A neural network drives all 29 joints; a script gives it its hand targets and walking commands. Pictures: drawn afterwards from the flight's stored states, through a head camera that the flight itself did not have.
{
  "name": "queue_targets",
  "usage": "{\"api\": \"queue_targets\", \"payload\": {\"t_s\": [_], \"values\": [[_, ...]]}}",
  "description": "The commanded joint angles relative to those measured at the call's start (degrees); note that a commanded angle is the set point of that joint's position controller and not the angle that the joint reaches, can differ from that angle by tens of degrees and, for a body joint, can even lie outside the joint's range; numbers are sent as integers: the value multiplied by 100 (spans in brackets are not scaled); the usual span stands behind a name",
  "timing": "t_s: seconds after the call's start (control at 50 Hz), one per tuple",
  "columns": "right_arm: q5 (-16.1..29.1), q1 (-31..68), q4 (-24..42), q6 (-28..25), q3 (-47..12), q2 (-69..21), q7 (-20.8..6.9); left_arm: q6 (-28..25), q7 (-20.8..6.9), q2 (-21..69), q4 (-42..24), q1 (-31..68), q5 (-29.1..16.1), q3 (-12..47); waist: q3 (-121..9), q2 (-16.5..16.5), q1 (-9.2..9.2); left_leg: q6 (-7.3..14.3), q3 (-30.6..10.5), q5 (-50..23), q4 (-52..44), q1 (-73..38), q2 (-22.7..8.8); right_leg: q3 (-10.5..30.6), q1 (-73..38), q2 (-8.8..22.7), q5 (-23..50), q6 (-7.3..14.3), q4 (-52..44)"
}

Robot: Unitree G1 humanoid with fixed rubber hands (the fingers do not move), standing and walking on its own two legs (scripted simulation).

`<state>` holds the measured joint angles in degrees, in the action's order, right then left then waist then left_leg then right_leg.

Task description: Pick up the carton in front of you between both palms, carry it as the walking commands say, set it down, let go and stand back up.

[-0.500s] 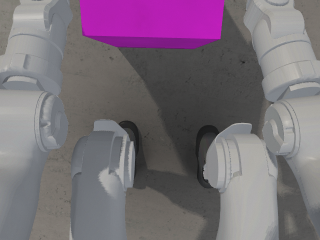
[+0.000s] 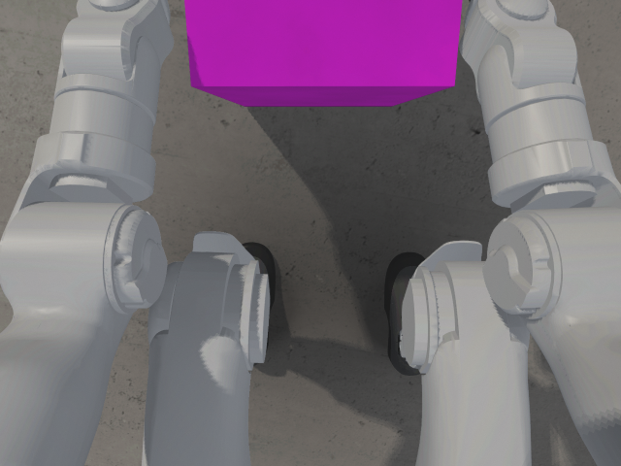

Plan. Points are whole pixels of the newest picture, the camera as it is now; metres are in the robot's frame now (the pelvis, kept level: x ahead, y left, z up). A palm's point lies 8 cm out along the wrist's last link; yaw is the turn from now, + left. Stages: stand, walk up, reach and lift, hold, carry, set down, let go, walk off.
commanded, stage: reach and lift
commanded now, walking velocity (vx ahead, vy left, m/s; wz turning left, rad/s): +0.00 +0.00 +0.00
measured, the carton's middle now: out of the picture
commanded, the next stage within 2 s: none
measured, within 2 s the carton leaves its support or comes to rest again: leaves its support in 0.02 s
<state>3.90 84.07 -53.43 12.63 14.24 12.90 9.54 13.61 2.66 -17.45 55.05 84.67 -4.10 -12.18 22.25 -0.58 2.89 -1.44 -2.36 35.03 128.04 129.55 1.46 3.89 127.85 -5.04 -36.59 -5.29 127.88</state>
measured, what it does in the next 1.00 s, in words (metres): rises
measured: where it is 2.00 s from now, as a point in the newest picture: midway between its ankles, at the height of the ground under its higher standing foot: (329, 326)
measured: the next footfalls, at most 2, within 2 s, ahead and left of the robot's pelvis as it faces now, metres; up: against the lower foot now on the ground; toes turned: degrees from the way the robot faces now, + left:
none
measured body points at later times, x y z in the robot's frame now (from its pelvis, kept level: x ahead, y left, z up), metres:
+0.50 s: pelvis -0.02 -0.01 +0.10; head +0.26 +0.02 +0.46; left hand +0.50 +0.19 +0.03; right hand +0.52 -0.11 +0.04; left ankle +0.10 +0.13 -0.33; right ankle +0.10 -0.14 -0.33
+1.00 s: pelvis +0.02 -0.01 +0.22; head +0.22 +0.01 +0.62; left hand +0.46 +0.18 +0.17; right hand +0.48 -0.12 +0.17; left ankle +0.10 +0.13 -0.33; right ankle +0.10 -0.14 -0.33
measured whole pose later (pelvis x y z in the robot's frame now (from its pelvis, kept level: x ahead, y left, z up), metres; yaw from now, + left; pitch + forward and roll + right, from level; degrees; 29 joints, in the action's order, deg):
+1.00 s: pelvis +0.02 -0.01 +0.22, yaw +3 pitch +37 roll -1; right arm -10.1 46.9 -35.6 21.0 24.8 -3.9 4.2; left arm 22.6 2.0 1.5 36.7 47.3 10.3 -22.8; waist -12.1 -0.8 1.1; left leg -3.1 -6.4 27.1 84.1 93.5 5.4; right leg 7.2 92.0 -6.3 -29.2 -4.2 84.6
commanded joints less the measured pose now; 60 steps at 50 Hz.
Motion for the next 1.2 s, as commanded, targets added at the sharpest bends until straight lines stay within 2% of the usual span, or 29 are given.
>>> {"api": "queue_targets", "payload": {"t_s": [0.0,0.02,0.06,0.08,0.1,0.12,0.2,0.22,0.32,0.42,0.44,0.46,0.48,0.5,0.56,0.58,0.6,0.62,0.68,0.72,0.74,0.78,0.8,0.86,0.94,0.96,1.14,1.16,1.18], "values": [[949,4056,1704,-89,-2520,-5867,-1535,-34,-1538,5540,-1804,3702,-810,2124,-9620,-591,362,129,731,-3731,-922,-4591,517,-1000,-4106,-384,3420,323,-761],[885,3936,1921,-12,-2479,-5870,-1500,80,-1513,5863,-1789,3707,-815,2238,-10258,-78,157,80,746,-3940,-967,-5190,527,-997,-4202,-356,3466,347,-889],[887,4113,2434,158,-2728,-6162,-1414,178,-1425,6136,-2574,3770,-975,2489,-11581,-205,56,65,689,-4397,-961,-5886,559,-1064,-4479,-438,3746,281,-937],[1039,4004,2760,178,-2842,-6203,-1415,311,-1362,6131,-2386,3263,-740,2372,-11730,5,477,44,852,-4384,-1038,-5902,580,-921,-4366,-476,3624,287,-1109],[791,3647,2451,277,-2663,-6246,-1433,354,-1300,6474,-2457,3279,-748,2543,-11896,305,-13,-72,720,-4487,-1263,-6302,564,-1109,-4224,-506,3665,276,-1085],[694,3522,2314,376,-2642,-6424,-1470,404,-1303,6571,-2386,2927,-568,2336,-11530,47,280,-57,774,-4227,-1398,-5992,678,-1071,-3951,-543,3285,284,-1310],[13,2591,1482,501,-1998,-6586,-1697,532,-1406,7127,-1641,2294,-302,2228,-9330,124,-325,-116,579,-3108,-1960,-4843,666,-1127,-2949,-527,2440,302,-1895],[79,2603,1556,428,-1919,-6882,-1705,521,-1432,7185,-1627,2445,-118,2066,-8916,468,13,-132,841,-2457,-2081,-4300,720,-901,-2935,-563,2010,397,-2140],[-571,2451,900,626,-1095,-6820,-1789,675,-1471,6962,-801,2006,714,1063,-7956,284,64,-37,899,-1248,-2905,-3786,744,-937,-2954,-566,1025,391,-2893],[-819,2390,575,712,-890,-6980,-1845,676,-1516,6965,-753,2280,929,772,-8228,-96,33,38,856,-1001,-3361,-4066,784,-947,-3289,-593,860,379,-3356],[-922,2583,767,677,-734,-6741,-1860,737,-1539,7095,-658,2317,912,786,-8322,122,-371,1,794,-1048,-3357,-4090,745,-957,-3500,-578,948,403,-3442],[-904,2550,836,732,-842,-6954,-1873,738,-1524,7111,-724,2050,1061,703,-8458,-28,120,43,805,-1103,-3512,-4303,761,-921,-3487,-523,972,374,-3456],[-990,2625,1034,741,-873,-6740,-1865,766,-1572,7326,-822,2158,870,795,-8684,76,-282,3,824,-1106,-3516,-4319,762,-971,-3808,-534,1028,386,-3524],[-1082,2304,663,830,-730,-6946,-1882,834,-1577,7356,-634,1953,984,671,-8682,121,-188,8,807,-912,-3775,-4879,801,-1059,-3650,-559,784,375,-3673],[-970,2011,876,866,-1090,-7395,-2002,807,-1590,7323,-1046,1851,985,995,-9018,-4,-13,24,777,-1661,-3826,-5333,771,-974,-3724,-556,1285,317,-3811],[-721,2161,1231,839,-1340,-7333,-2049,814,-1606,7481,-1429,2039,698,1311,-9338,-20,-245,-47,766,-1817,-3828,-5277,762,-1056,-4126,-578,1565,306,-3828],[-746,1772,987,885,-1311,-7433,-2074,889,-1644,7523,-1156,1705,820,1251,-9325,265,73,-59,864,-1956,-3934,-5390,782,-893,-4245,-588,1700,328,-3933],[-649,2034,1462,850,-1501,-7415,-2054,868,-1668,7787,-1389,1801,608,1389,-9499,-9,-225,-64,776,-2005,-3978,-5566,793,-1005,-4475,-588,1725,314,-3970],[-561,1708,1391,875,-1649,-7531,-2089,934,-1603,7942,-1537,1311,580,1791,-9627,402,-145,-151,824,-2006,-4188,-5957,798,-899,-4724,-569,1671,347,-4200],[-350,1450,1782,850,-2230,-7718,-2065,846,-1620,7997,-1831,1291,359,1978,-9915,-73,-243,-100,723,-2479,-4210,-6118,780,-887,-5150,-558,2235,256,-4310],[-162,1334,1923,859,-2298,-7795,-2042,883,-1622,8044,-1788,1072,496,1901,-9803,159,171,-102,799,-2418,-4314,-6238,778,-741,-5267,-553,2163,272,-4398],[-302,1408,1880,851,-2205,-7571,-2069,915,-1649,8114,-1823,956,377,2103,-9293,253,-181,-103,680,-2128,-4550,-6314,765,-840,-5234,-596,1844,296,-4533],[-264,838,1634,938,-2356,-7923,-2068,835,-1597,7896,-2279,931,385,2196,-9383,-13,90,-94,761,-2181,-4594,-6482,792,-686,-5406,-564,1865,273,-4714],[-265,623,1667,864,-2291,-7710,-2077,872,-1549,8271,-1807,416,381,2181,-8997,318,12,-110,676,-2152,-4912,-6710,792,-658,-5711,-540,1934,291,-4944],[-481,240,1731,774,-2295,-7825,-2052,805,-1534,8502,-1784,-43,330,2391,-8588,173,-411,-98,438,-2224,-5346,-7227,778,-715,-5948,-565,2012,288,-5268],[-450,-20,1584,773,-2316,-7944,-2055,754,-1535,8259,-1782,-29,416,2222,-8447,-102,-135,-50,473,-2214,-5433,-7163,779,-665,-5919,-542,1897,275,-5436],[-609,-1156,1505,577,-2343,-8150,-2048,517,-1458,8188,-1956,-1009,623,2297,-7649,17,-39,3,300,-2358,-6452,-8065,756,-358,-7278,-486,2279,325,-6413],[-665,-1292,1868,549,-2461,-8031,-2049,528,-1455,8426,-1834,-1423,674,2309,-7554,0,-304,6,209,-2356,-6661,-8361,737,-366,-7336,-482,2254,329,-6647],[-595,-1321,1793,574,-2478,-7907,-2028,513,-1485,8409,-1937,-1390,611,2337,-7481,179,-58,2,275,-2351,-6720,-8312,752,-277,-7554,-428,2180,384,-6748]]}}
